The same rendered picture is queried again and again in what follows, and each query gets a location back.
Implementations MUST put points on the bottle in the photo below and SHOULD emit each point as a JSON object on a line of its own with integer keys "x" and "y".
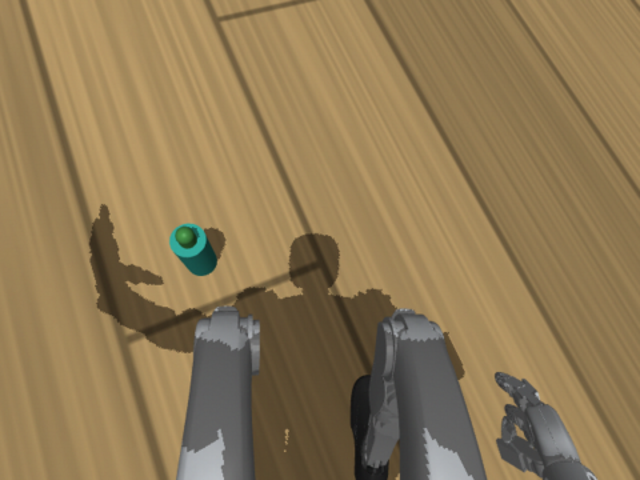
{"x": 191, "y": 245}

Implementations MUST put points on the right robot foot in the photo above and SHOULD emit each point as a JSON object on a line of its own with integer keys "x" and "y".
{"x": 360, "y": 414}

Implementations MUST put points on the right robot arm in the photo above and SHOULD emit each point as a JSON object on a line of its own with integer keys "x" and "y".
{"x": 567, "y": 470}

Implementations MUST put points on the right robot hand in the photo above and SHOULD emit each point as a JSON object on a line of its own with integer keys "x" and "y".
{"x": 542, "y": 427}

